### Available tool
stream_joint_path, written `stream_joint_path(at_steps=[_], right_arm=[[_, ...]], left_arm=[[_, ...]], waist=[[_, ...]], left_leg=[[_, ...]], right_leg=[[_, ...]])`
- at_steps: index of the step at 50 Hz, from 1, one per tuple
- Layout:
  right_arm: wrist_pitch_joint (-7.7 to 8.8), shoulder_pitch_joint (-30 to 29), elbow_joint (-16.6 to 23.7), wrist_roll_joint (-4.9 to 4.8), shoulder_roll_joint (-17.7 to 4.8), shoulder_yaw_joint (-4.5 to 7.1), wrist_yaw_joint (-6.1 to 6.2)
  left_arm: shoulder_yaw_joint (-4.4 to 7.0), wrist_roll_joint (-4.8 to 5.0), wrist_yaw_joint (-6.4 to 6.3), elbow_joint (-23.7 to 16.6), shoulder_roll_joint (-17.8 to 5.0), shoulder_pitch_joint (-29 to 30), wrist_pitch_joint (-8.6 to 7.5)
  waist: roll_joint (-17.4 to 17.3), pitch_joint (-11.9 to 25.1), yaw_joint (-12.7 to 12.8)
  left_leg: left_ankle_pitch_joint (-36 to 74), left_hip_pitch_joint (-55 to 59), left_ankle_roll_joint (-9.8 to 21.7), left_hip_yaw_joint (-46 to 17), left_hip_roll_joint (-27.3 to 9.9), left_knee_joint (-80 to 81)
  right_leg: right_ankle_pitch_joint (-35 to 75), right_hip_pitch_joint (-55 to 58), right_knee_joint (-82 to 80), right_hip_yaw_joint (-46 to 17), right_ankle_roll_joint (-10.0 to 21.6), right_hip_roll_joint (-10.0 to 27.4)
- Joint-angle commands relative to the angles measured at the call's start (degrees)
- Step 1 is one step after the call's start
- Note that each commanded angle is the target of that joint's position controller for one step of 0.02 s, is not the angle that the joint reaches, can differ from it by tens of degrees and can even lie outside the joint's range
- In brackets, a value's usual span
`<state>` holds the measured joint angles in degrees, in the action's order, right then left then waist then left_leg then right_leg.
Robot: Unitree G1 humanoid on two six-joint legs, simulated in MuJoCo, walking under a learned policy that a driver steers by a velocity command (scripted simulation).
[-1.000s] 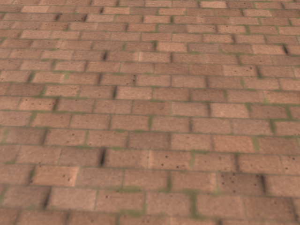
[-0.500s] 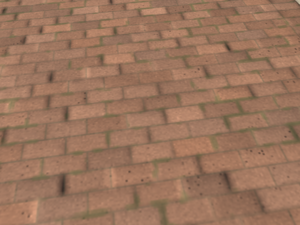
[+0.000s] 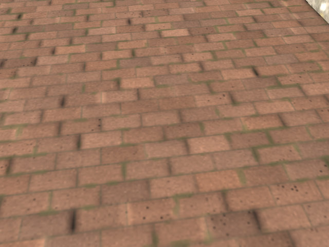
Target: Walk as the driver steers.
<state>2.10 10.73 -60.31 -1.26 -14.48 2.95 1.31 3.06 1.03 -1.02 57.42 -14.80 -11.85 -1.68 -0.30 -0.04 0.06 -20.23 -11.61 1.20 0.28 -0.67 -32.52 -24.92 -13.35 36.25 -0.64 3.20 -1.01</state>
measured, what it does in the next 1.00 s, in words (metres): walks ahead, turning left: left foot, then right foot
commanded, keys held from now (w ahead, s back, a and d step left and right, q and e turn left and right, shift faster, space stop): w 0.12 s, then w+q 0.48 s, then w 0.02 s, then no key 0.38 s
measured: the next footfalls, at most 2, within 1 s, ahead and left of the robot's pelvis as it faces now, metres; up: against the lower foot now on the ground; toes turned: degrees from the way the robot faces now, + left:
left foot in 0.50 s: +0.37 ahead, +0.14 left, +0.00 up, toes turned +13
right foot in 0.98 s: +0.63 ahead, +0.01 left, +0.00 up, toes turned +19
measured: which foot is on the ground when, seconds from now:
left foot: down 0.00-0.08, up 0.10-0.48, down 0.50-0.98, up 1.00-1.00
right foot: down 0.00-0.52, up 0.54-0.96, down 0.98-1.00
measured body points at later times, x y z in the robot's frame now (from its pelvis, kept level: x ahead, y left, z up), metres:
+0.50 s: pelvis +0.21 +0.02 -0.02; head +0.24 +0.03 +0.43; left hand +0.09 +0.27 -0.16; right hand +0.48 -0.16 -0.11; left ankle +0.34 +0.13 -0.73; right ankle -0.01 -0.11 -0.72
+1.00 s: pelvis +0.44 +0.07 +0.00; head +0.47 +0.08 +0.45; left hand +0.53 +0.37 -0.10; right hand +0.59 -0.17 -0.13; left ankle +0.34 +0.13 -0.73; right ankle +0.59 +0.00 -0.73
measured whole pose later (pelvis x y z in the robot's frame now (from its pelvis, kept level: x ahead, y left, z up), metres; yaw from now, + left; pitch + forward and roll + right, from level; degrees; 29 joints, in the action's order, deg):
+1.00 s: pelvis +0.44 +0.07 +0.00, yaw +19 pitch +2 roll +1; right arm 2.0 13.7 -51.4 0.4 -15.6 2.6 0.9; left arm 2.2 -1.8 -0.1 46.5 -14.4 -5.5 -5.9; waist 1.0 -0.9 -2.6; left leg -21.6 -8.2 4.4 -4.1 7.1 -29.2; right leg 0.2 -25.7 26.8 -0.9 0.7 1.1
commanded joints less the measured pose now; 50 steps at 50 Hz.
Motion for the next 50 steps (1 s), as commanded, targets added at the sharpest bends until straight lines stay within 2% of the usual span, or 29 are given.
stream_joint_path(at_steps=[1, 3, 4, 5, 6, 7, 8, 11, 14, 17, 19, 21, 23, 24, 25, 26, 27, 28, 29, 30, 31, 33, 37, 40, 43, 47, 48, 49, 50], right_arm=[[1.65, -0.56, 2.20, -0.31, -10.69, 2.11, -0.16], [1.62, -7.30, 4.88, -0.49, -8.47, 1.47, -0.70], [2.15, -10.46, 7.01, -0.43, -5.10, 0.53, -0.85], [3.37, -11.19, 9.10, -0.13, -4.54, 0.42, -0.79], [4.07, -11.27, 9.06, -0.42, -6.76, 1.02, -0.92], [4.41, -8.46, 8.07, -1.37, -6.57, 1.03, -1.48], [4.44, -7.12, 7.28, -1.80, -5.77, 0.88, -1.81], [3.74, -8.46, 7.51, -1.45, -4.44, 1.09, -2.88], [2.68, -12.19, 9.73, -0.59, -1.80, 0.19, -3.61], [2.24, -18.75, 13.14, -0.14, -0.29, -1.04, -4.01], [2.00, -20.19, 14.68, -0.36, -1.48, -1.00, -4.48], [2.09, -19.94, 15.96, -0.39, -3.23, -0.40, -5.05], [1.91, -14.66, 15.76, -0.41, -5.85, 1.07, -5.45], [1.59, -7.04, 14.08, -0.57, -7.97, 2.42, -5.42], [0.99, 1.89, 11.90, -0.71, -10.81, 4.22, -4.80], [0.18, 9.53, 10.78, -0.60, -15.12, 5.49, -3.46], [0.38, 7.80, 12.68, -0.12, -16.19, 5.00, -3.52], [0.98, 7.13, 12.19, 0.18, -12.37, 3.95, -3.53], [1.77, 4.27, 12.58, 0.37, -10.04, 3.38, -3.39], [2.65, -0.36, 13.77, 0.47, -8.78, 2.87, -3.76], [3.09, -3.86, 14.76, 0.95, -6.95, 2.32, -3.73], [3.22, -6.14, 15.73, 1.57, -6.65, 1.91, -3.42], [3.14, -2.01, 14.07, 1.84, -8.85, 2.09, -2.05], [2.01, 0.98, 13.20, 1.02, -8.71, 1.93, -1.13], [0.97, 3.48, 11.88, 0.99, -8.61, 1.59, -0.36], [0.05, 3.56, 11.17, 1.42, -7.72, 1.04, -0.16], [-0.11, 3.02, 11.15, 1.21, -7.27, 0.79, -0.12], [0.26, 4.55, 11.53, 1.86, -6.79, 0.53, -0.15], [1.00, 11.56, 10.81, 2.32, -5.16, 0.10, -0.34]], left_arm=[[0.75, 0.50, 0.69, -3.47, -3.68, 2.95, -2.84], [1.44, 0.65, 0.87, 0.29, -4.67, -5.96, -3.21], [2.51, 0.62, 0.73, 2.33, -8.31, -12.03, -3.50], [3.93, 0.51, 1.32, 3.24, -14.07, -16.84, -3.91], [2.67, -0.53, 1.63, 2.89, -10.32, -16.53, -4.61], [1.88, -0.89, 1.66, 2.30, -7.55, -14.94, -5.18], [1.70, -0.94, 1.71, 1.77, -7.04, -13.79, -5.41], [0.25, -1.28, 1.37, 1.65, -3.60, -12.86, -4.47], [0.19, -1.96, 0.30, 0.53, -4.94, -10.82, -4.04], [0.58, -1.62, -0.45, 0.53, -7.39, -12.04, -4.35], [0.81, -1.04, -0.44, 1.19, -7.78, -13.66, -4.35], [1.11, -0.67, -0.44, 0.82, -8.47, -12.87, -4.03], [1.62, -0.84, -0.92, -0.15, -9.99, -11.60, -3.09], [1.79, -1.14, -1.19, -0.82, -10.49, -10.73, -2.35], [1.67, -1.30, -1.33, -1.64, -10.56, -10.35, -2.12], [0.72, -2.62, -1.09, -3.38, -7.79, -11.24, -2.79], [-1.25, -1.29, 0.25, -5.73, -0.96, -14.93, -4.99], [0.10, 0.68, 1.01, -7.43, -6.42, -7.23, -7.28], [0.64, 2.00, 1.08, -9.27, -8.44, -3.40, -8.16], [0.80, 1.27, 0.48, -9.07, -8.11, -2.84, -8.33], [1.48, 0.08, -0.13, -8.34, -8.49, -4.10, -7.65], [1.89, -0.77, -0.57, -8.47, -7.81, -6.32, -5.66], [1.58, -2.37, -1.39, -11.47, -5.29, -1.82, -3.85], [0.88, -1.99, -0.87, -12.92, -4.02, 3.24, -3.89], [0.65, -1.39, 0.18, -14.17, -4.64, 7.43, -4.01], [1.06, -2.18, 1.10, -14.68, -6.88, 7.40, -4.70], [1.22, -2.51, 1.10, -13.71, -7.27, 4.36, -5.07], [1.73, -3.24, 0.75, -13.14, -10.05, 1.53, -5.40], [1.96, -3.92, 0.51, -12.97, -12.46, 0.01, -5.07]], waist=[[-9.04, -7.35, 0.41], [-5.86, -5.71, 5.25], [3.94, -4.81, 6.92], [16.65, -3.31, 7.63], [12.35, -3.47, 6.84], [8.02, -3.46, 4.80], [5.72, -2.68, 3.75], [5.21, -3.55, 2.91], [4.57, -5.25, 2.72], [4.94, -7.36, 4.26], [5.13, -8.30, 4.09], [5.55, -7.15, 2.34], [7.90, -2.10, -1.53], [8.48, 2.17, -5.45], [7.16, 6.51, -9.78], [-3.62, 12.45, -10.42], [-14.55, 20.81, -4.67], [-7.93, 16.40, -7.69], [-5.23, 8.71, -6.24], [1.84, 3.63, -2.83], [2.44, 2.44, -0.26], [-0.09, 0.51, 2.44], [-1.71, 0.70, 1.96], [-2.35, 3.00, -0.92], [-3.18, 3.73, -3.07], [-3.91, 3.79, -1.71], [-3.44, 4.55, 0.40], [-0.93, 7.87, 0.60], [6.35, 13.75, -2.54]], left_leg=[[-20.23, -2.99, 11.81, -24.14, -16.25, 19.22], [-10.67, -12.18, 7.11, -13.36, -9.63, 12.21], [-3.01, -19.61, 2.80, -3.10, -2.44, -1.98], [-4.82, -29.78, -0.07, 2.49, 2.84, -18.18], [-12.99, -37.30, 0.26, -2.39, 1.53, -29.30], [-10.28, -40.46, 1.70, -5.25, -0.68, -35.00], [-5.80, -42.11, 2.80, -5.59, -2.26, -36.62], [4.03, -39.12, 3.02, -5.31, -4.28, -30.58], [12.76, -33.08, 0.84, -1.96, -3.13, -19.65], [20.64, -24.31, 0.57, 3.05, -1.80, -7.63], [21.22, -23.00, 2.01, 3.50, -1.46, -4.09], [19.08, -21.32, 4.29, 4.60, -0.01, -1.83], [14.79, -14.40, 6.49, 7.04, 3.20, -3.00], [13.99, -5.68, 7.83, 7.76, 5.18, -2.54], [14.52, 8.25, 9.81, 5.29, 5.50, -0.81], [10.46, 24.32, 13.64, -13.38, -5.85, -0.15], [-5.22, 36.65, 25.02, -48.48, -19.45, 12.74], [-8.15, 32.67, 21.52, -47.31, -17.59, 18.34], [-5.02, 24.65, 19.08, -38.08, -15.72, 18.99], [2.04, 14.04, 17.49, -31.32, -13.02, 19.94], [7.22, 6.94, 16.16, -25.55, -10.88, 20.46], [23.30, -2.58, 15.87, -19.02, -9.19, 20.86], [47.57, -8.30, 14.38, -8.08, -5.74, 18.68], [46.16, -4.90, 10.32, -5.41, -3.54, 16.74], [41.20, 0.88, 9.17, -7.65, -5.48, 15.11], [41.78, 7.63, 9.11, -12.34, -8.24, 7.89], [41.43, 7.63, 7.65, -11.99, -6.77, 4.29], [38.70, 4.62, 5.32, -10.62, -3.49, -0.75], [22.97, -6.04, 2.03, -9.44, 0.43, -8.23]], right_leg=[[-0.04, -7.87, 0.17, 1.54, 1.90, 1.16], [3.44, 7.77, -10.16, -0.54, 3.44, 1.89], [-0.94, 14.45, -16.78, -13.59, 6.43, 8.27], [3.13, 23.07, -23.45, -33.02, 12.44, 18.67], [10.79, 26.05, -22.85, -37.37, 14.66, 22.06], [16.96, 27.84, -20.79, -31.85, 13.20, 21.56], [20.45, 28.55, -20.61, -26.31, 11.21, 20.45], [31.57, 24.28, -23.21, -11.74, 6.28, 16.40], [31.75, 15.88, -27.44, -2.89, 5.45, 13.43], [29.02, 9.07, -31.65, 2.60, 4.98, 12.86], [31.78, 11.54, -31.42, 4.41, 4.73, 14.36], [45.86, 16.33, -26.98, 6.68, 3.61, 15.58], [67.16, 20.07, -16.62, 8.83, 2.12, 16.32], [72.81, 18.91, -6.67, 9.87, 1.16, 15.82], [68.93, 11.24, 6.26, 10.28, -0.46, 14.11], [36.99, -4.43, 26.66, 10.38, -2.43, 9.57], [-6.26, -23.83, 46.18, 1.37, -4.51, -2.51], [-4.24, -30.02, 49.27, -7.07, -2.42, 0.58], [0.67, -32.05, 46.47, -5.73, -0.96, 3.21], [4.68, -28.86, 41.03, -5.45, -1.01, 5.89], [6.89, -24.28, 36.17, -5.31, -1.41, 8.09], [6.81, -18.02, 32.21, -4.44, -3.09, 9.58], [15.73, -16.31, 19.14, -0.92, -6.53, 7.72], [27.78, -14.07, 5.73, -0.10, -5.76, 5.65], [31.89, -13.91, -1.29, -0.93, -5.31, 4.46], [24.12, -12.47, -7.91, -1.57, -2.66, 3.10], [29.87, -7.44, -13.19, -1.21, -1.26, 2.88], [51.06, 2.14, -12.54, -4.79, 0.95, 6.85], [70.13, 17.69, -6.57, -12.26, 8.11, 15.26]])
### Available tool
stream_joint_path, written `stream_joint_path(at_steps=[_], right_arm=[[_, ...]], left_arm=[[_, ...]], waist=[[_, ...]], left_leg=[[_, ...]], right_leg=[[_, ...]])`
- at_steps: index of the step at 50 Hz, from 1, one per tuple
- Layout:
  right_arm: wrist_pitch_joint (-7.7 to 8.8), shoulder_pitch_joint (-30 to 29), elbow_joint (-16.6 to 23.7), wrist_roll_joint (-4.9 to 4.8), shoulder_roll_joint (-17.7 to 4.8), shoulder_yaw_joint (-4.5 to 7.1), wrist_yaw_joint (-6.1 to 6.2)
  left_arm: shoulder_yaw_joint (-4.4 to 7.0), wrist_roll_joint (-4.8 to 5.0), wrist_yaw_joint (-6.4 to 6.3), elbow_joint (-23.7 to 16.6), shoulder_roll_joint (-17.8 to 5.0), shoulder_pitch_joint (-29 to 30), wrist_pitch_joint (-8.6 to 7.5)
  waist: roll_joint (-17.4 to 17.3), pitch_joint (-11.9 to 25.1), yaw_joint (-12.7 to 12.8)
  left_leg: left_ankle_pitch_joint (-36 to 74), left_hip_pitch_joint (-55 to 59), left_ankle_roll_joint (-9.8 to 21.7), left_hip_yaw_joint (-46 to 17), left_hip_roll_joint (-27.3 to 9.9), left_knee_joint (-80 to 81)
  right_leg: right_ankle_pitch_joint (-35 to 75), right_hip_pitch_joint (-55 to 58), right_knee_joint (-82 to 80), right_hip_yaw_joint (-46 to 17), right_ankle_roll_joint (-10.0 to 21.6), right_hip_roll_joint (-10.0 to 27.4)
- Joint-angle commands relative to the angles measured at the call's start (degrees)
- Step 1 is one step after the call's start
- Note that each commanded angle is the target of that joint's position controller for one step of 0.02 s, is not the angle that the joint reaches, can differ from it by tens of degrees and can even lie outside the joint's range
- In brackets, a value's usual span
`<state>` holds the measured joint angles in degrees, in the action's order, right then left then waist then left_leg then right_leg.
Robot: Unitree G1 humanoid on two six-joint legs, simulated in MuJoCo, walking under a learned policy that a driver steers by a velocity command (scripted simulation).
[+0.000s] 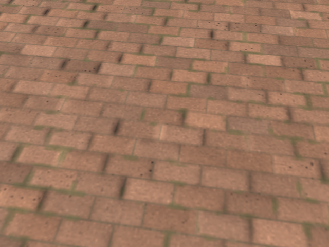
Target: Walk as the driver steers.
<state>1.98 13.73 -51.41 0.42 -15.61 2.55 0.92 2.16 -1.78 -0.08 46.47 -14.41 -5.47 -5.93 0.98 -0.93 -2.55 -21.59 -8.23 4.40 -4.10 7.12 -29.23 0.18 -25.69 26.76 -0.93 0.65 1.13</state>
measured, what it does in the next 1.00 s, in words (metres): walks ahead, turning right: left foot, then left foot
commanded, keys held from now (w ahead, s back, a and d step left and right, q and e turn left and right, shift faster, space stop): no key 0.24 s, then e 0.48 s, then no key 0.08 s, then w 0.20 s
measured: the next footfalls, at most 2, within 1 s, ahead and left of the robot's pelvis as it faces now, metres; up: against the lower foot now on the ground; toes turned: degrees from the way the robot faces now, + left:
left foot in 0.24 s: +0.07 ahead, +0.13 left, +0.00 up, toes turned -1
left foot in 0.92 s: +0.16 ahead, +0.12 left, +0.00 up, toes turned -19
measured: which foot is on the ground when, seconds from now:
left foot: up 0.00-0.22, down 0.24-0.54, up 0.56-0.90, down 0.92-1.00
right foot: down 0.00-0.92, up 0.94-1.00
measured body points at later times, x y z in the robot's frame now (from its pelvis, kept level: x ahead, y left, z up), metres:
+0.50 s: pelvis +0.07 +0.00 -0.01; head +0.09 +0.00 +0.44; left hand +0.21 +0.27 -0.12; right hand +0.11 -0.29 -0.14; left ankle +0.03 +0.13 -0.73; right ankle +0.11 -0.11 -0.73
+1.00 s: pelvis +0.11 +0.02 +0.01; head +0.11 +0.04 +0.46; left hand +0.32 +0.24 -0.11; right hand +0.10 -0.27 -0.10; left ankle +0.12 +0.13 -0.73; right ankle +0.10 -0.11 -0.69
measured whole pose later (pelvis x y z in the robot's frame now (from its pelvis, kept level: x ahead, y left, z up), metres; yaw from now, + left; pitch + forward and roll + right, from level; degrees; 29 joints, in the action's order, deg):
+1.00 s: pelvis +0.11 +0.02 +0.01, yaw -17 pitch +2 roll -1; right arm 3.0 16.1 -48.9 1.1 -14.6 3.6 0.9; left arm 3.7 1.1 -1.6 43.9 -15.8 -10.4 0.0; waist 1.8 2.5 -1.5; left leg -17.3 -14.2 2.0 -1.3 0.3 -29.6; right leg -23.0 -27.1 47.9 -6.9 1.9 -5.5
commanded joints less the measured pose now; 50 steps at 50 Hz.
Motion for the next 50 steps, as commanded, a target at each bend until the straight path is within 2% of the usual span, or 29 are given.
stream_joint_path(at_steps=[1, 2, 3, 4, 6, 9, 11, 12, 13, 14, 16, 19, 24, 26, 27, 28, 29, 31, 32, 33, 35, 40, 43, 45, 46, 47, 48, 49, 50], right_arm=[[1.25, 9.62, 0.53, -0.05, -4.27, 0.22, 0.02], [0.52, 5.78, 1.65, -0.72, -6.56, 0.72, -0.29], [-0.72, 3.11, 2.36, -1.15, -7.12, 1.09, -0.13], [-2.21, 1.56, 2.36, -1.23, -6.54, 1.25, 0.32], [-4.23, 2.35, 1.55, -0.97, -4.76, 1.14, 0.99], [-4.04, 6.38, -1.54, -0.15, -2.01, 0.67, 0.93], [-3.95, 5.44, -1.57, 1.06, -3.46, 0.98, 0.59], [-3.90, 3.53, -0.29, 1.37, -5.96, 1.25, 0.86], [-3.69, 1.34, -0.51, 0.70, -7.79, 1.57, 1.08], [-3.03, -0.40, -0.23, 0.53, -6.19, 1.34, 1.15], [-1.85, -1.33, 0.05, 0.47, -8.05, 2.10, 1.83], [-1.12, 2.56, 0.03, -0.15, -9.36, 3.13, 2.98], [-1.76, -1.47, 3.23, -0.83, -9.15, 3.70, 4.59], [-2.06, -1.76, 3.67, -1.29, -10.00, 4.25, 4.42], [-1.94, 0.23, 4.41, -0.55, -9.03, 4.31, 4.17], [-1.73, -3.43, 6.75, 0.34, -6.93, 3.54, 4.02], [-1.52, -5.13, 7.64, 0.21, -5.04, 2.98, 3.45], [-1.44, -3.82, 6.86, -0.98, -5.23, 2.97, 2.79], [-1.50, -4.21, 6.81, -0.56, -6.23, 3.26, 3.06], [-1.55, -4.50, 6.93, -0.25, -6.83, 3.52, 3.28], [-1.42, -4.46, 7.19, -0.57, -5.10, 3.04, 3.11], [-1.42, -4.00, 6.74, -1.10, -4.55, 2.41, 2.19], [-1.01, -2.97, 6.91, -1.09, -4.88, 2.52, 0.86], [-0.15, 0.20, 5.77, -0.48, -3.87, 2.43, 0.09], [0.43, 4.54, 5.04, 0.22, -5.97, 2.80, 0.16], [0.70, 8.43, 4.14, 0.99, -11.20, 3.72, 0.12], [1.72, 6.84, 4.52, 2.46, -14.22, 4.63, -0.41], [2.60, 2.06, 5.79, 1.34, -11.35, 3.95, 0.04], [3.04, -0.07, 6.09, 0.06, -8.85, 3.34, 0.44]], left_arm=[[1.98, -0.53, -0.51, -1.24, -7.58, -9.59, 0.39], [0.92, 0.67, -0.41, -0.52, -4.59, -10.15, 1.31], [0.63, 1.21, -0.31, -0.42, -4.74, -8.15, 1.98], [0.77, 1.26, -0.41, -0.88, -5.65, -5.17, 2.54], [1.19, 0.72, -0.60, -2.04, -7.07, 1.86, 3.41], [1.28, 0.85, -0.83, -1.26, -6.35, 3.27, 4.55], [0.76, 1.47, -0.71, 0.60, -4.60, -0.28, 4.41], [0.53, 1.03, -0.54, 1.10, -4.08, -1.38, 4.27], [0.65, 0.90, -0.47, 0.71, -3.73, -2.03, 4.28], [0.77, 0.71, -0.67, 0.51, -4.47, 0.27, 4.24], [1.59, 1.59, -1.23, -0.14, -5.93, 1.38, 4.25], [2.29, 2.01, -1.06, -1.05, -5.96, 0.85, 4.57], [2.82, 2.20, 0.45, -2.81, -4.23, -0.87, 5.75], [3.49, 2.37, 0.86, -2.66, -5.61, -2.91, 5.88], [5.07, 2.00, 0.48, -3.24, -10.92, -3.54, 5.92], [5.97, 1.49, 0.40, -2.85, -14.60, -8.76, 5.79], [4.70, 0.97, 0.53, -2.37, -12.41, -12.50, 4.88], [4.43, 1.77, 0.08, -4.51, -11.58, -7.14, 3.63], [4.33, 2.43, -0.37, -5.13, -11.31, -4.86, 3.85], [4.07, 2.54, -0.87, -5.45, -10.72, -3.73, 4.34], [4.30, 2.20, -1.41, -5.79, -11.12, -3.70, 5.44], [4.48, 2.00, -2.18, -6.75, -11.30, -2.60, 6.63], [3.72, 2.35, -2.13, -6.63, -9.85, -1.87, 7.14], [2.86, 2.13, -2.13, -5.79, -7.88, -3.45, 7.11], [2.06, 1.96, -2.03, -6.03, -5.39, -3.20, 6.80], [1.52, 2.65, -1.95, -7.51, -2.57, -1.94, 5.87], [2.84, 3.44, -1.91, -9.73, -6.96, 1.40, 4.41], [3.71, 3.63, -1.68, -8.89, -9.93, 0.10, 3.72], [4.08, 2.86, -1.32, -7.08, -10.53, -2.38, 3.47]], waist=[[9.62, 20.70, 3.50], [10.67, 19.69, 4.60], [6.71, 15.65, 4.21], [4.37, 11.31, 3.51], [5.80, 5.61, 0.65], [7.57, 6.34, -1.26], [5.16, 5.55, -0.49], [1.66, 3.41, 1.05], [-5.10, 0.93, 3.97], [-6.11, -0.89, 3.12], [-7.36, -1.79, 2.77], [-7.69, 0.13, 1.10], [-10.70, 1.07, 1.96], [-6.76, 1.89, 3.04], [3.66, 3.20, 1.62], [14.83, 5.91, 4.79], [13.41, 10.80, 6.29], [3.31, 9.75, 3.88], [1.03, 8.18, 3.15], [1.66, 8.21, 2.49], [4.16, 7.70, 2.24], [7.67, 8.73, 3.02], [9.19, 7.32, 2.07], [7.53, 5.09, 0.27], [1.24, 4.17, -1.14], [-11.49, 2.99, -1.15], [-14.57, -3.93, -1.05], [-12.07, -6.78, 1.70], [-10.78, -5.86, 3.03]], left_leg=[[2.06, -13.43, -4.30, -2.88, -4.60, -20.64], [-17.70, -17.27, -5.79, -2.03, -4.59, -26.15], [-19.55, -19.34, -6.36, -2.33, -6.21, -28.78], [-16.89, -19.85, -6.94, -1.67, -7.47, -29.39], [-10.69, -14.09, -7.25, -0.12, -9.35, -19.97], [6.42, -1.15, -6.30, 4.38, -7.16, -4.79], [11.30, 1.69, -4.11, 3.47, -8.01, 1.47], [8.35, -0.52, -2.06, -1.47, -12.41, 5.03], [-4.31, -9.89, 0.16, -2.54, -13.19, 6.94], [-10.25, -14.23, -0.15, -2.31, -12.34, 8.96], [-3.94, -12.00, -1.17, -2.09, -12.89, 8.86], [12.72, -4.76, 1.43, -4.16, -17.72, 5.77], [30.87, -1.61, 5.50, -6.57, -26.28, 2.27], [27.48, -4.99, 1.44, -1.07, -22.56, -2.80], [20.95, -10.65, -3.22, 6.22, -15.80, -13.15], [-1.21, -23.15, -8.29, 9.33, -5.11, -28.97], [-18.74, -28.00, -8.13, 0.51, -4.45, -40.49], [-13.36, -29.85, -7.23, -2.17, -6.99, -44.81], [-9.53, -29.50, -7.22, -2.25, -8.05, -41.04], [-7.12, -26.60, -7.28, -2.00, -8.54, -36.91], [-4.79, -23.33, -8.03, -0.50, -6.85, -28.82], [0.28, -13.78, -8.97, 0.86, -5.87, -14.73], [4.09, -6.51, -6.98, 3.79, -5.52, -5.40], [4.21, 1.58, -4.31, 5.64, -5.56, 1.94], [-4.05, 5.88, -1.39, -3.84, -13.58, 7.83], [-19.71, 7.10, 4.61, -22.36, -24.71, 17.00], [-28.78, -0.33, 11.27, -36.74, -30.16, 23.35], [-26.19, -0.66, 10.23, -32.83, -28.92, 23.12], [-20.39, 1.14, 7.74, -26.60, -25.74, 22.43]], right_leg=[[46.92, 35.22, 2.94, -17.74, 17.45, 18.75], [37.93, 33.67, -0.33, -21.78, 18.75, 20.65], [23.38, 28.69, -2.97, -22.38, 16.90, 19.61], [10.94, 22.76, -5.63, -21.23, 14.93, 18.16], [-4.62, 10.35, -10.48, -15.81, 10.87, 13.61], [-11.89, 3.55, -10.45, -7.96, 8.19, 8.24], [-23.60, 2.24, -9.53, -6.04, 4.21, 5.96], [-27.59, 1.55, -7.17, -4.71, 1.70, 4.29], [-23.80, 6.33, -5.98, -1.43, -0.21, 0.91], [-18.90, 10.04, -2.84, -0.68, -0.96, 0.13], [-12.30, 7.35, 2.07, -0.06, 0.27, -0.98], [-5.36, 0.89, 8.37, 0.34, 1.26, -1.86], [-21.74, -2.70, 15.46, 2.47, 2.68, -0.64], [-10.75, 5.45, 6.60, 1.86, 4.26, -1.03], [4.51, 11.25, 1.61, -9.44, 7.40, 4.06], [16.61, 20.75, -4.71, -28.21, 16.70, 13.62], [20.95, 26.71, -6.24, -33.87, 20.48, 18.08], [19.34, 24.44, -4.16, -25.71, 17.00, 14.98], [17.00, 21.86, -4.82, -22.98, 15.13, 13.64], [13.75, 19.40, -5.53, -21.06, 13.76, 11.77], [10.37, 17.48, -6.62, -19.65, 13.07, 9.15], [1.98, 13.42, -7.86, -19.18, 12.35, 8.52], [-25.85, 7.07, -9.99, -20.26, 10.44, 6.57], [-37.55, 0.11, -8.25, -19.00, 6.98, 3.27], [-38.75, -5.94, 1.61, -15.40, 3.91, -0.29], [-34.60, -15.08, 18.53, -4.18, 1.11, -8.39], [-31.94, -20.97, 26.11, -8.93, 1.53, -6.03], [-25.90, -22.68, 29.79, -10.31, 1.87, -3.55], [-21.09, -22.42, 30.70, -8.90, 1.26, -2.17]])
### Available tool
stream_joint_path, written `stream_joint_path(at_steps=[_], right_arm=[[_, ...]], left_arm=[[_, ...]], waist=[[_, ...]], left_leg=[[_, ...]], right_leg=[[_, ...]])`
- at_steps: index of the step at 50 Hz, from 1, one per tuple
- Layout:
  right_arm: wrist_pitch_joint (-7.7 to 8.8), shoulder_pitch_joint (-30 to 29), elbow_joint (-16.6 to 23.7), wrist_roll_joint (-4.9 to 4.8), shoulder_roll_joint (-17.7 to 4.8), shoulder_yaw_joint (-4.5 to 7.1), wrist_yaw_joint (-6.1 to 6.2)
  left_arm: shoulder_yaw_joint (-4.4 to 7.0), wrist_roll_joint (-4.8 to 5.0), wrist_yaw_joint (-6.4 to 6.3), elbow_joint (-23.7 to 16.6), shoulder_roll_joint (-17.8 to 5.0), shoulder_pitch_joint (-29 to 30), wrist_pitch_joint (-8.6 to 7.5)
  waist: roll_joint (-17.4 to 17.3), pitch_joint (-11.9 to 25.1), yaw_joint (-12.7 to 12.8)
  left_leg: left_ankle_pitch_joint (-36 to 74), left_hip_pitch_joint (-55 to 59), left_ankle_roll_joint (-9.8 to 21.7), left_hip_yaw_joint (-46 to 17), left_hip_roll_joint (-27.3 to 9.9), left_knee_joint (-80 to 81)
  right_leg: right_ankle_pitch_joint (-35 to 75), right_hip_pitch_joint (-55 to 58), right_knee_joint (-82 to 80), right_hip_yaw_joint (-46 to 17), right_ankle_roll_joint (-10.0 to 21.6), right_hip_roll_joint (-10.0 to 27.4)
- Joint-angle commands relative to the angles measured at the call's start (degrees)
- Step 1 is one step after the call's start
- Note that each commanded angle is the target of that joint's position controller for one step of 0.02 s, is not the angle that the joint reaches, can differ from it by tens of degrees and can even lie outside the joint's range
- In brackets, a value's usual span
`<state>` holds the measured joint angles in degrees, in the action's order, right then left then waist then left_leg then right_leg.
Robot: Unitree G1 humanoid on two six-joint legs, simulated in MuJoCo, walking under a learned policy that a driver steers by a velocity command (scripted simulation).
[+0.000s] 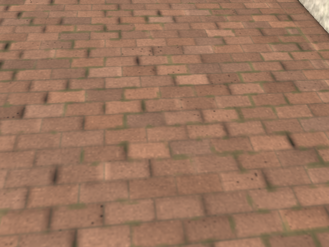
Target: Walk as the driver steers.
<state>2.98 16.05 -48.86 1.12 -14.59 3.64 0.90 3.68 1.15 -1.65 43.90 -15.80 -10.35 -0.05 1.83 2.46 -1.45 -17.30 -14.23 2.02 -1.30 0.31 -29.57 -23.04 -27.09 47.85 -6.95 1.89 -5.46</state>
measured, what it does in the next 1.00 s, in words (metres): walks ahead, turning left: right foot, then left foot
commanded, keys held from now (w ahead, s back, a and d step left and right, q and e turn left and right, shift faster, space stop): w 0.34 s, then w+q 0.66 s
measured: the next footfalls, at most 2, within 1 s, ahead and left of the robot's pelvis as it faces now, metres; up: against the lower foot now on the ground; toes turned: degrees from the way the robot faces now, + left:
right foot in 0.36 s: +0.23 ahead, -0.17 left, +0.00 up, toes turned -3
left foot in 0.88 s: +0.55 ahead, +0.08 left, +0.00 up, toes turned +16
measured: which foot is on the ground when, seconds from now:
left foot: down 0.00-0.38, up 0.40-0.86, down 0.88-1.00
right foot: up 0.00-0.34, down 0.36-0.90, up 0.92-1.00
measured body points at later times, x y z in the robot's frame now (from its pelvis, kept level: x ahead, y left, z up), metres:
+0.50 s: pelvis +0.18 -0.07 +0.00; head +0.20 -0.08 +0.45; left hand +0.32 +0.19 -0.10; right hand +0.21 -0.35 -0.13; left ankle +0.09 +0.08 -0.65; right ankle +0.19 -0.17 -0.74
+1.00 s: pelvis +0.45 -0.01 -0.01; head +0.49 +0.00 +0.43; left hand +0.46 +0.28 -0.13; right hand +0.68 -0.23 -0.11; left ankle +0.51 +0.06 -0.74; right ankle +0.35 -0.19 -0.63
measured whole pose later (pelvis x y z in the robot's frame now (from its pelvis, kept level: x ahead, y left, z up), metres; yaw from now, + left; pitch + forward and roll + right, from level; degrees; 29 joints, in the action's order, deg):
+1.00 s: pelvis +0.45 -0.01 -0.01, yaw +17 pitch +1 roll +0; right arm 3.0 10.0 -38.6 -1.0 -17.0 4.2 -2.3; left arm 2.9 1.2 0.0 46.4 -16.3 -14.0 -6.0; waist -0.1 -4.4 0.3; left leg -9.6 -23.7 6.7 1.8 5.7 -32.1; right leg -24.2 -18.7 71.2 -1.0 0.6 2.0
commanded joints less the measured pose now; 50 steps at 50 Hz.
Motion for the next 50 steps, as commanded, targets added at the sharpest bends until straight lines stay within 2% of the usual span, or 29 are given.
stream_joint_path(at_steps=[1, 3, 5, 9, 14, 16, 17, 18, 19, 20, 21, 22, 23, 24, 26, 28, 31, 34, 38, 41, 42, 43, 44, 45, 46, 47, 48, 49, 50], right_arm=[[2.08, -2.65, 3.68, -1.31, -9.11, 2.03, 0.56], [2.39, 0.80, 2.40, -1.52, -8.09, 1.67, 0.58], [2.52, 4.54, 1.20, -1.54, -7.29, 1.50, 0.55], [2.15, 7.34, 0.48, -1.79, -9.16, 1.80, 0.67], [1.47, 9.79, -0.58, -2.76, -11.00, 2.25, 0.05], [0.86, 8.72, -0.60, -3.01, -11.75, 2.50, -0.08], [0.66, 7.79, -0.35, -3.02, -11.66, 2.38, -0.07], [0.69, 7.80, -0.18, -2.68, -9.64, 1.66, -0.20], [1.03, 6.68, 2.01, -1.11, -5.43, -0.01, -0.43], [2.43, 10.54, 3.63, -2.36, -1.04, -1.04, -0.17], [3.23, 7.33, 3.01, -3.95, -8.02, 0.72, -0.14], [3.41, 4.15, 3.78, -4.45, -9.76, 1.36, -0.43], [3.10, 3.07, 3.32, -3.94, -8.73, 1.28, -0.35], [2.63, 2.17, 3.33, -3.22, -7.93, 1.45, -0.30], [1.23, 3.27, 2.87, -3.16, -5.46, 1.27, -0.63], [0.31, 2.79, 3.44, -3.01, -4.28, 1.13, -0.76], [0.26, -1.42, 5.72, -2.60, -3.95, 0.90, -0.96], [0.57, -7.97, 8.21, -2.25, -3.02, 0.12, -2.19], [0.66, -15.24, 12.61, -2.49, -2.31, -0.56, -3.97], [0.41, -14.65, 14.76, -2.67, -4.59, 0.46, -4.93], [0.14, -11.85, 14.69, -2.75, -5.99, 1.20, -4.97], [-0.13, -5.86, 13.69, -2.87, -8.27, 2.38, -4.77], [-0.35, 3.30, 11.65, -2.86, -11.48, 4.18, -3.94], [-1.15, 9.40, 10.32, -2.73, -16.21, 5.47, -2.48], [-0.49, 6.11, 12.29, -2.72, -18.86, 5.42, -2.56], [-0.08, 7.53, 12.65, -2.14, -13.99, 4.05, -2.79], [0.49, 5.40, 12.35, -1.86, -11.89, 3.44, -2.80], [0.93, 1.49, 12.69, -2.03, -10.74, 3.01, -2.92], [1.15, -1.86, 13.48, -1.79, -9.00, 2.49, -2.75]], left_arm=[[2.64, -0.78, 0.46, -3.52, -8.57, 1.61, -2.60], [2.14, -1.22, 1.06, -3.39, -5.89, 3.77, -3.13], [1.57, -0.71, 1.37, -3.70, -3.68, 5.30, -3.49], [0.57, -0.13, 1.93, -5.30, -1.61, 10.44, -4.20], [0.29, 0.70, 3.24, -6.50, -2.87, 12.61, -4.90], [0.76, 0.86, 3.48, -5.93, -4.44, 9.38, -5.22], [1.51, 0.67, 3.29, -4.45, -5.75, 4.71, -5.24], [2.92, 0.65, 2.70, -2.08, -8.49, -3.57, -5.34], [4.14, -0.34, 1.97, -0.47, -13.16, -14.91, -5.19], [4.53, -1.10, 2.41, 0.43, -16.47, -17.30, -4.88], [3.09, -1.11, 2.60, 0.32, -10.93, -15.48, -5.25], [2.05, -0.87, 2.54, -0.01, -7.82, -11.50, -5.42], [1.40, -0.94, 2.62, -0.51, -5.98, -7.54, -5.55], [1.10, -1.22, 2.76, -0.63, -4.70, -4.74, -5.65], [0.95, -1.84, 2.76, 0.02, -3.48, -2.76, -6.28], [1.31, -1.91, 2.61, 1.10, -4.07, -3.28, -6.91], [1.59, -2.08, 2.03, 2.20, -5.26, -3.44, -7.04], [1.74, -1.65, 1.36, 2.67, -6.53, -4.15, -6.83], [2.19, -0.70, 0.80, 4.56, -8.15, -8.91, -5.33], [2.76, -0.42, 0.21, 4.14, -10.51, -8.55, -3.72], [2.99, -0.42, -0.10, 3.82, -11.44, -8.32, -3.13], [3.12, -0.48, -0.32, 3.53, -12.22, -7.82, -2.61], [2.90, -0.19, -0.52, 2.96, -12.12, -6.55, -2.51], [1.52, -1.80, -0.36, 1.58, -8.13, -8.72, -3.26], [-0.55, -1.61, 0.86, -1.20, -2.33, -12.55, -5.33], [0.64, 0.23, 1.94, -2.43, -8.09, -5.32, -7.65], [0.70, 1.76, 2.32, -4.31, -8.65, -1.16, -8.49], [0.46, 0.88, 1.94, -4.27, -7.61, -0.69, -8.70], [0.92, -0.52, 1.54, -3.68, -8.12, -1.29, -8.27]], waist=[[-10.66, -7.47, 2.11], [-9.25, -6.56, 0.38], [-9.25, -5.93, -0.91], [-10.44, -6.36, -3.40], [-10.49, -7.97, -4.12], [-10.77, -7.26, -1.30], [-10.05, -4.92, 1.53], [-7.49, 0.33, 5.29], [2.32, 10.71, 9.87], [17.59, 15.07, 7.48], [10.17, 9.33, 8.64], [8.16, 3.09, 7.16], [4.82, 0.39, 5.38], [4.38, -2.30, 4.04], [5.11, -3.57, 1.82], [2.96, -4.43, 1.11], [1.37, -6.24, 1.24], [0.47, -7.86, 3.28], [-0.65, -9.41, 5.57], [1.92, -5.79, 3.14], [3.38, -3.25, 1.15], [4.17, 0.28, -2.30], [2.73, 4.76, -7.54], [-7.02, 10.19, -7.77], [-16.81, 17.69, -1.69], [-8.37, 18.60, -6.10], [-5.64, 10.05, -5.14], [0.52, 3.66, -1.68], [0.47, 1.59, 0.46]], left_leg=[[-20.15, 8.76, 8.21, -24.83, -16.75, 22.74], [-11.65, 8.96, 7.40, -18.44, -14.34, 23.41], [-5.66, 10.24, 7.67, -14.17, -13.12, 23.55], [1.44, 8.85, 7.69, -8.63, -12.18, 23.54], [2.74, 9.15, 8.47, -8.77, -15.03, 21.03], [6.86, 9.32, 7.63, -8.89, -16.10, 18.25], [15.26, 8.10, 6.54, -7.18, -14.80, 13.35], [22.53, 3.93, 4.74, -4.16, -11.43, 2.31], [11.66, -7.86, 1.92, -0.38, -7.20, -18.51], [-15.24, -26.52, -0.46, -0.69, 1.40, -35.03], [-13.73, -31.28, 0.02, -6.87, -1.57, -42.81], [-7.94, -33.04, 1.11, -6.59, -4.00, -43.20], [-2.74, -30.71, 0.97, -5.79, -6.22, -41.26], [0.77, -29.14, 0.69, -5.64, -7.34, -38.49], [5.06, -25.31, 0.35, -5.38, -8.23, -37.13], [7.61, -26.62, -0.47, -5.70, -7.97, -35.98], [14.89, -28.52, -1.36, -5.82, -7.09, -26.94], [22.47, -25.44, -0.81, -0.96, -6.26, -15.25], [20.92, -27.92, 1.26, 2.30, -5.29, -7.53], [13.17, -22.36, 3.99, 6.68, -1.09, -6.29], [9.83, -17.95, 5.21, 8.12, 1.04, -6.79], [7.73, -9.90, 6.69, 8.61, 3.04, -6.56], [10.73, 4.79, 9.01, 7.17, 4.45, -2.27], [12.56, 22.63, 12.45, -8.92, -5.73, -2.63], [1.83, 38.65, 24.77, -43.37, -18.97, 6.53], [-1.62, 38.02, 22.08, -44.35, -18.77, 12.00], [0.77, 30.70, 19.36, -35.86, -17.03, 12.80], [7.43, 20.49, 17.38, -29.19, -14.41, 13.37], [13.01, 13.74, 16.30, -24.44, -12.30, 13.97]], right_leg=[[5.36, -20.17, 9.62, -0.45, -0.62, 5.72], [11.82, -18.59, 9.95, 2.99, -1.91, 7.23], [15.51, -18.17, 6.95, 4.89, -2.69, 8.13], [18.85, -11.16, -7.44, 7.53, -3.64, 7.88], [14.84, -4.06, -16.67, 8.76, -1.78, 7.30], [14.06, 2.06, -20.04, 9.25, 0.24, 6.62], [14.27, 9.57, -21.77, 10.22, 1.42, 5.27], [14.39, 22.62, -22.66, 8.41, 3.20, 6.16], [12.02, 40.19, -21.95, -6.13, 7.16, 19.10], [-1.62, 49.63, -30.94, -30.90, 14.43, 30.20], [-6.34, 43.77, -33.30, -30.11, 13.47, 29.05], [-3.51, 37.77, -33.76, -21.00, 10.98, 26.93], [1.77, 32.03, -35.32, -14.44, 9.35, 24.01], [6.86, 27.52, -36.99, -9.23, 8.38, 21.88], [16.62, 22.67, -38.98, -1.40, 7.32, 19.41], [24.65, 21.46, -39.84, 3.29, 7.94, 19.26], [29.11, 20.98, -41.16, 8.67, 8.05, 18.83], [29.75, 20.86, -42.51, 13.80, 6.81, 17.89], [36.00, 30.03, -39.50, 16.56, 6.17, 20.60], [59.38, 35.33, -30.76, 18.83, 4.70, 21.46], [68.35, 36.27, -25.15, 19.26, 4.23, 21.41], [72.32, 34.82, -16.36, 19.42, 3.68, 20.98], [67.07, 27.72, -3.47, 20.32, 1.96, 18.91], [33.55, 11.60, 15.27, 19.88, -0.21, 14.76], [-10.57, -10.77, 34.90, 9.85, -2.90, 1.94], [-8.49, -16.68, 36.56, -0.18, -1.44, 4.78], [-3.80, -18.79, 33.10, 0.57, -0.24, 7.10], [0.16, -16.71, 27.14, 1.18, -0.27, 9.67], [2.23, -12.96, 22.34, 1.29, -0.83, 11.50]])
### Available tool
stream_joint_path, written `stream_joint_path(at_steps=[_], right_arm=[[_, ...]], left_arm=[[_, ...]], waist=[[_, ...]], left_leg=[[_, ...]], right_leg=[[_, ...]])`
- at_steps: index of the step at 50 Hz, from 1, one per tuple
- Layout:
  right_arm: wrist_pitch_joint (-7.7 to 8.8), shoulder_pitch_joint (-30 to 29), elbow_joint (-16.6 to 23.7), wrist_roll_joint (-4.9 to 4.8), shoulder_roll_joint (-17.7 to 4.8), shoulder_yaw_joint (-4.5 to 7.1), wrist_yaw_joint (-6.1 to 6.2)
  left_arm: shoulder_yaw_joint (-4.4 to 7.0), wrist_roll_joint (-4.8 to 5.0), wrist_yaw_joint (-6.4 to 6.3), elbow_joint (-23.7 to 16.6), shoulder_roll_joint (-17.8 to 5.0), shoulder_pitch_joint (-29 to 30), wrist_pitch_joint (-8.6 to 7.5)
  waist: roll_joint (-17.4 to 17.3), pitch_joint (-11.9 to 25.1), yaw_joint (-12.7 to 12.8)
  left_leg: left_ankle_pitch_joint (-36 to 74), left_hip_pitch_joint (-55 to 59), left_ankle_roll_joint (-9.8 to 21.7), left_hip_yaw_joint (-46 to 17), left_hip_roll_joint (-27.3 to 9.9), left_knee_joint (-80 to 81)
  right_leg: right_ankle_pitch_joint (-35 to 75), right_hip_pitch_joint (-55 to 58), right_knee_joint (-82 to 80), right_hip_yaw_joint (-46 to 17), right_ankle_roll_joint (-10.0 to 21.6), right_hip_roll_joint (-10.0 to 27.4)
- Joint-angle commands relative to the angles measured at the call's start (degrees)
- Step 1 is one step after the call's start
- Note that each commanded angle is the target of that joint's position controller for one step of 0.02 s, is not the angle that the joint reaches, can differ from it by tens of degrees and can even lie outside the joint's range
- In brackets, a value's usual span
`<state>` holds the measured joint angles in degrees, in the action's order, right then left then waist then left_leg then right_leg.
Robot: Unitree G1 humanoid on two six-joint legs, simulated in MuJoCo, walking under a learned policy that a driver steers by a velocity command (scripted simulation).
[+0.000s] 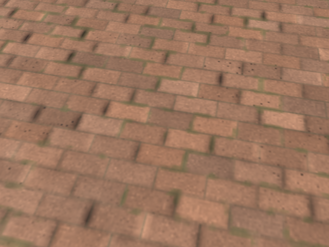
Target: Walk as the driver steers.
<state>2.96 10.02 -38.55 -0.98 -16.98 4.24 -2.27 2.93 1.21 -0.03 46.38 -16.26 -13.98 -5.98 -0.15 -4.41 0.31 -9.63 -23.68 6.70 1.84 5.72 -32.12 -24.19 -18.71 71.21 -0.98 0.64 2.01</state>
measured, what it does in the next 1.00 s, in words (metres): walks ahead, turning right: right foot, then left foot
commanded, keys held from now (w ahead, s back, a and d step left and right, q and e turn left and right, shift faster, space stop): w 0.26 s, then e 0.68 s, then no key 0.06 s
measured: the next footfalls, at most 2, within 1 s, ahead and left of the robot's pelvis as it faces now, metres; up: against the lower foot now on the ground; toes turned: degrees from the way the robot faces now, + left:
right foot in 0.38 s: +0.42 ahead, -0.14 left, +0.00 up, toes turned +3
left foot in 0.86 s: +0.43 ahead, +0.07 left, +0.00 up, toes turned -18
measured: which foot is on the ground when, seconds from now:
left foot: down 0.00-0.40, up 0.42-0.84, down 0.86-1.00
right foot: up 0.00-0.36, down 0.38-0.86, up 0.88-1.00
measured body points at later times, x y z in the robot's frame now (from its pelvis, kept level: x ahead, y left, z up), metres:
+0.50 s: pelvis +0.27 -0.06 +0.00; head +0.31 -0.06 +0.45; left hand +0.44 +0.20 -0.09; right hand +0.37 -0.34 -0.12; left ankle +0.13 +0.06 -0.63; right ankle +0.38 -0.14 -0.72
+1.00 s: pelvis +0.35 -0.02 +0.02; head +0.38 -0.01 +0.46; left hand +0.56 +0.23 -0.09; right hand +0.42 -0.33 -0.06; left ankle +0.40 +0.09 -0.72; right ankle +0.31 -0.15 -0.65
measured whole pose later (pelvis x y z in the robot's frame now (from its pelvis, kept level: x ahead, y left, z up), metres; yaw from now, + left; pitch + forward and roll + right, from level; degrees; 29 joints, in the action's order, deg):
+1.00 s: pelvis +0.35 -0.02 +0.02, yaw -15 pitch +2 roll -1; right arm 0.8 10.3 -38.1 1.2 -15.2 3.2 1.8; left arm 5.4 0.9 -1.2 38.5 -20.1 -10.6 2.8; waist 2.6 -1.3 -0.1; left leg -12.6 -16.7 0.2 -1.3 -0.8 -27.5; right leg -26.2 -31.1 62.4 -6.0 -3.5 -5.7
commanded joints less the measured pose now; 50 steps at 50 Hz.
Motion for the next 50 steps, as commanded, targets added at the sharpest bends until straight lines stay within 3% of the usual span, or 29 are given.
stream_joint_path(at_steps=[1, 4, 9, 13, 16, 17, 18, 19, 20, 21, 22, 23, 24, 25, 27, 29, 31, 35, 39, 42, 43, 44, 45, 46, 47, 49, 50], right_arm=[[1.22, 2.24, 4.03, 1.01, -5.73, 1.48, 0.68], [1.80, 2.74, 3.03, 0.73, -6.09, 1.39, 1.27], [1.55, 6.48, 0.55, 0.44, -7.14, 1.33, 2.33], [1.36, 10.34, -1.62, 0.09, -8.09, 1.37, 2.15], [0.43, 10.90, -2.82, 0.65, -7.89, 1.27, 2.66], [0.17, 10.44, -3.00, 0.83, -8.02, 1.30, 2.88], [-0.01, 8.93, -2.76, 0.86, -8.31, 1.32, 3.10], [-0.07, 7.69, -2.35, 0.91, -7.82, 1.04, 3.28], [0.07, 7.94, -0.87, 2.10, -5.84, 0.20, 3.61], [0.67, 17.86, -1.21, 2.44, -1.55, -1.12, 3.17], [0.80, 18.17, -2.11, 1.91, -6.02, -0.67, 2.70], [0.49, 11.73, -0.57, 0.55, -8.37, -0.01, 2.59], [0.02, 6.60, 0.74, 0.61, -8.21, -0.05, 3.00], [-0.67, 3.82, 1.58, 1.10, -8.20, 0.19, 3.48], [-1.99, 5.15, 2.29, 1.33, -6.62, 0.20, 4.18], [-2.40, 7.00, 1.63, 1.44, -4.78, -0.21, 4.78], [-2.53, 6.22, 1.58, 1.74, -4.62, -0.22, 5.20], [-2.98, 2.16, 2.47, 1.40, -4.55, -0.11, 5.14], [-1.61, -0.55, 3.63, 0.91, -4.80, 0.16, 4.33], [-0.37, 2.80, 2.65, 0.66, -5.39, 0.87, 3.65], [-0.35, 4.14, 2.78, 1.49, -8.56, 1.72, 3.86], [-1.21, 1.53, 3.49, 3.15, -13.61, 2.84, 4.16], [-1.28, 1.86, 3.78, 4.41, -11.37, 2.61, 3.96], [-1.19, -0.11, 4.71, 3.78, -8.37, 1.69, 4.15], [-1.25, -2.44, 4.99, 2.83, -6.56, 1.24, 4.26], [-1.49, -2.87, 4.80, 1.63, -5.65, 0.76, 4.37], [-1.76, -2.28, 4.42, 1.71, -5.93, 0.78, 4.37]], left_arm=[[1.90, -0.89, 0.00, -5.64, -7.79, 0.43, -1.45], [1.53, -1.89, -0.18, -5.47, -5.88, -0.56, 0.49], [0.34, -1.72, 0.05, -8.00, -3.59, 9.27, 0.35], [0.21, -0.72, 1.18, -9.84, -4.09, 15.49, -0.38], [0.54, -1.44, 2.39, -10.22, -5.00, 15.09, -1.11], [0.77, -1.51, 2.68, -9.76, -5.44, 13.17, -1.25], [1.28, -1.61, 2.75, -8.67, -6.31, 9.15, -1.35], [2.01, -1.92, 2.66, -6.96, -7.82, 3.17, -1.50], [2.59, -2.50, 2.38, -6.09, -11.23, -3.68, -1.50], [2.83, -2.89, 2.31, -6.05, -14.14, -4.43, -0.74], [2.41, -1.10, 2.41, -5.91, -10.42, -6.35, 0.16], [2.11, -0.53, 2.15, -7.40, -9.32, -2.21, 0.94], [1.99, -0.60, 1.78, -8.26, -8.75, 0.96, 1.76], [1.76, -0.77, 1.48, -8.85, -8.48, 2.85, 2.40], [2.00, -1.48, 1.10, -9.29, -8.77, 4.43, 3.12], [2.43, -1.66, 0.79, -9.69, -9.28, 5.43, 3.60], [3.09, -1.33, 0.10, -9.70, -10.52, 4.83, 4.26], [3.48, -0.50, -1.02, -10.46, -10.75, 5.54, 6.05], [3.65, -0.63, -1.27, -10.87, -10.59, 4.55, 7.26], [3.40, 0.17, -1.48, -11.51, -9.67, 5.36, 8.06], [2.72, 0.01, -1.50, -11.78, -7.42, 3.70, 8.12], [2.19, -0.15, -1.27, -13.03, -4.91, 1.91, 7.71], [3.43, -0.83, -1.08, -13.18, -9.38, 2.26, 6.94], [4.55, -0.55, -0.89, -11.94, -12.12, 0.94, 6.98], [4.86, -0.18, -1.06, -10.47, -11.86, -0.32, 7.67], [4.15, -0.40, -1.47, -9.90, -8.75, -0.35, 8.89], [3.64, -0.27, -1.40, -10.45, -7.29, 0.54, 9.04]], waist=[[0.71, 7.45, 0.46], [-0.69, 6.37, 1.30], [-2.83, 4.17, -2.86], [-3.85, 2.29, -5.83], [-4.74, 2.74, -5.15], [-5.44, 4.02, -4.10], [-5.88, 6.45, -1.64], [-4.72, 10.34, 1.77], [0.48, 17.92, 3.90], [15.42, 25.49, -0.57], [12.08, 30.19, 1.89], [7.56, 23.09, 2.93], [2.73, 17.52, 2.82], [0.31, 12.78, 2.01], [3.40, 10.14, -1.08], [5.95, 10.36, -2.17], [6.06, 12.37, -1.84], [6.98, 12.13, -0.67], [9.14, 10.66, 0.71], [9.11, 10.56, -1.70], [4.58, 12.10, -1.12], [-11.86, 9.61, 2.12], [-15.27, 9.92, 0.49], [-10.34, 9.56, 1.02], [-7.39, 8.38, 1.86], [-6.71, 7.33, 1.07], [-7.03, 6.93, 0.70]], left_leg=[[9.06, 18.35, 11.20, -24.68, -16.47, 17.74], [17.39, 11.37, 11.25, -18.30, -14.83, 20.20], [14.25, 10.18, 6.84, -10.59, -10.69, 20.32], [7.77, 14.99, 6.38, -13.36, -13.75, 18.85], [21.32, 23.29, 4.47, -13.35, -16.18, 12.50], [26.67, 24.64, 3.39, -12.87, -16.31, 9.93], [34.69, 24.86, 2.00, -11.56, -15.26, 5.51], [39.47, 23.77, -0.03, -9.00, -12.36, -2.36], [25.87, 15.75, -2.91, -6.42, -8.80, -16.34], [-19.40, -4.29, -8.31, -3.80, -0.64, -38.11], [-27.59, -9.17, -9.24, -9.07, -1.17, -43.68], [-24.56, -12.96, -9.56, -9.54, -3.91, -45.88], [-21.41, -14.37, -9.61, -7.99, -5.42, -44.23], [-19.34, -14.06, -9.77, -7.42, -6.47, -41.59], [-16.93, -8.28, -9.70, -7.24, -7.24, -34.69], [-16.45, -5.16, -10.46, -5.93, -6.41, -27.69], [-13.54, -3.91, -11.25, -6.11, -5.83, -23.10], [-7.27, -1.78, -11.60, -7.16, -4.87, -15.74], [-8.31, 0.22, -10.64, -7.63, -3.70, -7.02], [-0.61, 9.20, -8.30, -6.71, -4.37, 9.25], [1.76, 15.82, -5.37, -12.30, -12.53, 11.88], [12.42, 18.53, 2.28, -25.37, -24.15, 13.78], [18.99, 15.58, 8.67, -31.72, -30.21, 14.69], [19.77, 14.91, 8.49, -27.29, -28.25, 13.60], [18.96, 14.60, 5.75, -21.03, -24.16, 12.43], [21.42, 14.82, 4.26, -15.45, -20.61, 11.32], [22.72, 14.30, 4.47, -13.09, -19.27, 11.59]], right_leg=[[4.97, -17.75, -2.60, -4.60, -0.15, 5.27], [9.30, -15.22, -8.95, -2.29, -3.01, 5.95], [28.67, -14.25, -29.54, -0.51, -4.17, 4.09], [31.99, -14.33, -38.18, -0.39, -2.80, 2.10], [26.93, -15.87, -42.34, 0.50, 0.36, 0.48], [25.38, -13.53, -42.82, 0.91, 1.50, -0.38], [25.46, -8.00, -43.93, 2.04, 2.86, -2.12], [32.22, 0.79, -46.09, 2.82, 4.47, -2.89], [52.89, 15.63, -42.47, -6.21, 7.89, 5.28], [67.96, 35.65, -40.77, -27.05, 19.91, 19.70], [58.97, 38.23, -44.73, -34.57, 21.42, 19.93], [50.10, 32.84, -45.94, -28.72, 18.76, 17.26], [44.94, 25.57, -47.48, -24.58, 16.52, 14.78], [42.90, 17.69, -49.40, -22.05, 15.79, 13.25], [38.01, 7.90, -52.67, -19.55, 14.50, 9.77], [39.34, 3.94, -53.37, -16.97, 14.37, 7.93], [37.83, 3.45, -52.94, -17.05, 14.53, 7.61], [18.42, 0.69, -53.80, -19.45, 12.20, 5.47], [14.27, 2.60, -52.07, -24.46, 11.28, 5.27], [17.18, 2.45, -47.29, -25.70, 8.25, 2.76], [9.01, -2.04, -41.34, -22.63, 5.35, -0.13], [-6.02, -13.57, -29.94, -10.69, 1.56, -9.30], [-12.37, -16.52, -15.54, -6.65, -1.29, -8.13], [-9.29, -16.37, -8.30, -7.52, -2.65, -6.18], [-6.07, -16.69, -5.08, -6.63, -3.85, -5.54], [-2.09, -17.52, -0.99, -6.02, -5.66, -5.49], [-1.01, -16.71, -2.32, -4.77, -6.14, -5.63]])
